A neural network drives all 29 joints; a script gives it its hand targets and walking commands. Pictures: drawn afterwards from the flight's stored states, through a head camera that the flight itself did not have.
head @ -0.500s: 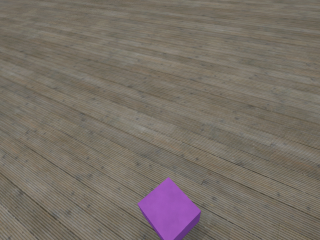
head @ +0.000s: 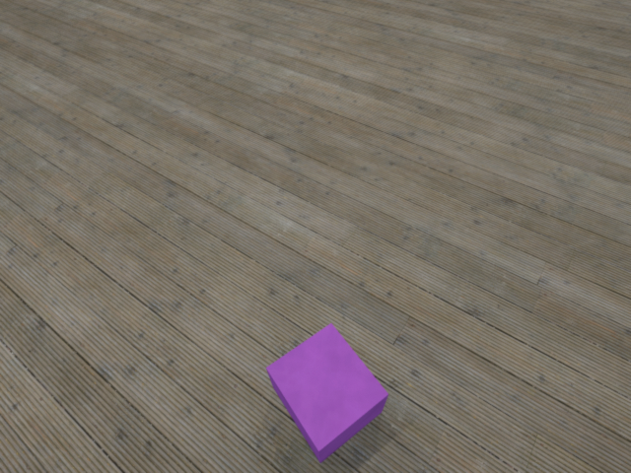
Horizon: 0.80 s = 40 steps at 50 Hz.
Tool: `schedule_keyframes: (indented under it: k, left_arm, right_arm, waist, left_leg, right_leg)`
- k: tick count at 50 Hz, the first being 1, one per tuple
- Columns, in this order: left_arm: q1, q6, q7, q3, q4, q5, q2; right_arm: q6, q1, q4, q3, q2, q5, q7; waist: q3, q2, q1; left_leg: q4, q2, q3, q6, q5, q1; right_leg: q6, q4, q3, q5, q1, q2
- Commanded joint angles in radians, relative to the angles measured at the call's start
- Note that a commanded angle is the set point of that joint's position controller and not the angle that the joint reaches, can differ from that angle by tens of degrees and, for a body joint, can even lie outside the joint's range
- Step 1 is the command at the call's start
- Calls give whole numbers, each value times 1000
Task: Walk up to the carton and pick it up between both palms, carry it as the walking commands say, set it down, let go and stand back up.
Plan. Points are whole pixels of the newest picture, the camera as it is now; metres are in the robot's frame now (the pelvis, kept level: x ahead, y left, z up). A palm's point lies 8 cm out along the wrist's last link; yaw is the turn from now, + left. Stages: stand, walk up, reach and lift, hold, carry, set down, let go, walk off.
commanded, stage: walk up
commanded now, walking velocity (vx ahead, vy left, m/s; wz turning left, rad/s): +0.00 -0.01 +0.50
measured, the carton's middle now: (326, 390) +0.43 +0.01 -0.68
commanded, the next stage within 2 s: stand in 1.98 s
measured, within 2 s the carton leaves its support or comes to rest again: neither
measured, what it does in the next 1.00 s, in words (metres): steps to the right, turning left: right foot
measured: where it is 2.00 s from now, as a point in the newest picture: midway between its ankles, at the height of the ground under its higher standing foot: outside the picture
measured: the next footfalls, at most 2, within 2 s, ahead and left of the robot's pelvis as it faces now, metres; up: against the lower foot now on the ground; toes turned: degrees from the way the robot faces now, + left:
right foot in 0.54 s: +0.05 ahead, -0.26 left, +0.00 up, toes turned +15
left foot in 1.04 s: +0.01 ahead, -0.15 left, +0.00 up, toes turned +34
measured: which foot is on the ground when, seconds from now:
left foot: down 0.00-0.54, up 0.56-1.00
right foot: down 0.00-0.22, up 0.24-0.52, down 0.54-1.00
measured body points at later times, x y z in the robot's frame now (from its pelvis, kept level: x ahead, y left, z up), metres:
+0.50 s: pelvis -0.01 -0.10 +0.00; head +0.03 -0.09 +0.45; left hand +0.01 +0.16 -0.14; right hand +0.08 -0.37 -0.14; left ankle +0.00 +0.12 -0.73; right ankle +0.01 -0.27 -0.70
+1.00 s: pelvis +0.06 -0.23 +0.00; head +0.10 -0.21 +0.45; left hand -0.11 -0.07 -0.15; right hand +0.31 -0.32 -0.13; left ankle -0.02 -0.17 -0.72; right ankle +0.01 -0.27 -0.73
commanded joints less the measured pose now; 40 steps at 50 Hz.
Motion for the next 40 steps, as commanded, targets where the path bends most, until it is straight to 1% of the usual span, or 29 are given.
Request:
schedule_keyframes:
  k: [1, 2, 4, 5, 6, 9, 10, 11, 12, 13, 14, 15, 17, 18, 20, 22, 24, 25, 26, 27, 28, 29, 30, 31, 33, 34, 36, 38, 40]
  left_arm:
    - [223, -6, 14, 50, -42, 11, 180]
    - [168, -5, 16, 52, -65, 14, 222]
    - [59, 3, 22, 33, -118, 22, 170]
    - [-26, 20, 3, 23, -136, 29, 142]
    - [-155, 39, -23, 26, -154, 36, 162]
    - [-10, 65, -36, 8, -131, 54, 125]
    - [-26, 60, -44, 1, -146, 49, 109]
    - [-30, 55, -54, 0, -162, 48, 86]
    - [20, 56, -62, 3, -175, 59, 68]
    - [14, 72, -73, 4, -226, 43, 98]
    - [-8, 71, -74, 16, -253, 32, 145]
    - [-18, 73, -82, 21, -273, 34, 150]
    - [18, 68, -87, 17, -234, 22, 155]
    - [48, 70, -93, 11, -217, 22, 144]
    - [72, 56, -89, 4, -211, 18, 123]
    - [49, 49, -91, -7, -219, 12, 93]
    - [77, 42, -75, -5, -215, 14, 86]
    - [171, 38, -75, -6, -175, 15, 63]
    - [274, 24, -66, 1, -140, 25, 94]
    - [350, 15, -70, 26, -108, 35, 173]
    - [256, 11, -64, 30, -167, 39, 239]
    - [209, 0, -58, 37, -181, 37, 285]
    - [135, 0, -57, 17, -170, 26, 230]
    - [82, -11, -40, 8, -182, 22, 194]
    - [16, -28, -23, -8, -183, 3, 128]
    - [81, -36, -17, -11, -168, -5, 127]
    - [194, -44, -17, -22, -123, 9, 88]
    - [269, -43, -11, -29, -92, 11, 80]
    - [291, -40, -8, -24, -76, 16, 84]
  right_arm:
    - [6, -119, -151, -50, -160, 0, -9]
    - [17, -147, -185, -36, -102, -3, -18]
    - [40, -76, -148, -41, -92, -24, -9]
    - [44, -11, -128, -29, -91, -16, -20]
    - [57, 81, -91, -58, -155, -16, -37]
    - [56, 157, -66, -48, -158, 2, -34]
    - [50, 190, -77, -57, -183, -11, -34]
    - [42, 245, -66, -57, -209, -27, -40]
    - [40, 283, -86, -69, -290, -36, -39]
    - [40, 227, -145, -88, -375, -19, -52]
    - [32, 76, -182, -93, -384, -12, -55]
    - [25, -19, -204, -99, -401, -6, -56]
    - [26, -121, -237, -82, -309, 0, -40]
    - [28, -118, -237, -93, -323, -8, -32]
    - [22, -64, -217, -98, -320, -20, -22]
    - [24, 6, -204, -105, -325, -23, -10]
    - [30, -11, -203, -107, -328, -19, 0]
    - [35, -53, -220, -114, -340, -20, -3]
    - [36, -48, -225, -107, -319, -13, -5]
    - [41, -81, -262, -94, -237, -27, -11]
    - [46, -62, -277, -77, -159, -43, -19]
    - [42, -192, -362, -65, -143, -5, -29]
    - [36, -223, -341, -70, -140, -3, -22]
    - [30, -170, -306, -71, -152, 5, -10]
    - [34, -25, -228, -59, -135, 12, 20]
    - [38, 3, -225, -59, -128, 14, 22]
    - [44, -109, -291, -46, -113, 17, 27]
    - [44, -193, -317, -26, -89, 22, 28]
    - [50, -229, -312, -13, -84, 24, 26]
  waist:
    - [-118, -100, 106]
    - [-128, -285, 111]
    - [-103, -74, 32]
    - [-89, -186, 6]
    - [-14, -282, -47]
    - [-66, -32, -15]
    - [-48, 55, -59]
    - [-48, 192, -93]
    - [-110, 226, -72]
    - [-103, 264, -89]
    - [-36, 170, -36]
    - [-15, 199, 3]
    - [-20, 166, 45]
    - [-42, 234, 36]
    - [-102, 235, 15]
    - [-106, 278, -11]
    - [-114, 308, 7]
    - [-144, 282, 68]
    - [-136, 176, 117]
    - [-89, -86, 159]
    - [-66, -263, 126]
    - [-20, -452, 150]
    - [63, -350, 112]
    - [35, -133, 43]
    - [-46, -17, -38]
    - [-91, -102, -29]
    - [-87, -198, 29]
    - [-82, -158, 50]
    - [-90, -230, 64]
  left_leg:
    - [171, 85, -83, 78, 98, -356]
    - [451, -17, 80, 40, -299, -409]
    - [686, 69, 39, 18, -374, -318]
    - [644, 70, 92, 37, -386, -257]
    - [479, 100, 119, 32, -365, -208]
    - [63, 90, 172, 11, -90, 47]
    - [-49, 113, 109, 15, 39, 111]
    - [-171, 259, -116, 60, 128, 208]
    - [-213, 428, -396, 131, 160, 239]
    - [-347, 558, -655, 230, -42, 57]
    - [-320, 544, -571, 246, -8, -18]
    - [-304, 525, -558, 253, -48, -63]
    - [-290, 356, -305, 147, -148, -144]
    - [-284, 319, -257, 119, -140, -137]
    - [-249, 237, -167, 93, -87, -129]
    - [-281, 234, -192, 97, -137, -65]
    - [-279, 225, -192, 91, -218, -93]
    - [-217, 193, -133, 69, -247, -127]
    - [-109, 134, -78, 45, -243, -220]
    - [159, 23, 27, 24, -309, -421]
    - [458, -77, 26, 21, -451, -537]
    - [544, -6, 15, 39, -414, -560]
    - [667, 17, -13, 46, -334, -492]
    - [702, 21, -19, 49, -245, -456]
    - [695, 11, 20, 23, -138, -372]
    - [668, -8, 54, 25, -105, -362]
    - [588, -12, 70, 24, -140, -392]
    - [465, -11, 87, 31, -145, -396]
    - [365, -10, 121, 45, -151, -332]
  right_leg:
    - [-41, -144, 220, 164, 271, -230]
    - [-158, -300, 339, 273, 203, -422]
    - [-254, -322, 312, 256, 50, -442]
    - [-200, -312, 152, 115, -19, -297]
    - [-140, -260, 29, 184, -53, -184]
    - [-87, -5, -97, 93, -74, -78]
    - [-64, 93, -84, 50, -175, -47]
    - [-12, 282, -24, -182, -342, -38]
    - [40, 501, 71, -276, -462, -6]
    - [91, 631, 232, -174, -369, -38]
    - [98, 723, 274, -139, -371, -56]
    - [99, 759, 272, -124, -397, -53]
    - [99, 637, 244, -44, -257, -61]
    - [97, 568, 200, -33, -213, -32]
    - [99, 437, 139, -35, -125, -13]
    - [91, 257, 104, -77, -113, 22]
    - [81, 70, 48, -168, -23, 55]
    - [69, -63, 7, -105, 47, 66]
    - [51, -196, -39, -68, 205, 80]
    - [21, -300, 132, -142, 252, -77]
    - [-23, -360, 378, -179, 175, -301]
    - [-125, -492, 482, -217, 16, -390]
    - [-166, -525, 479, -162, -95, -353]
    - [-161, -456, 378, 40, -76, -321]
    - [-112, -316, 157, 375, 38, -229]
    - [-79, -282, 116, 448, 110, -209]
    - [-94, -265, 147, 494, 212, -226]
    - [-106, -251, 139, 634, 315, -251]
    - [-111, -220, 102, 741, 324, -244]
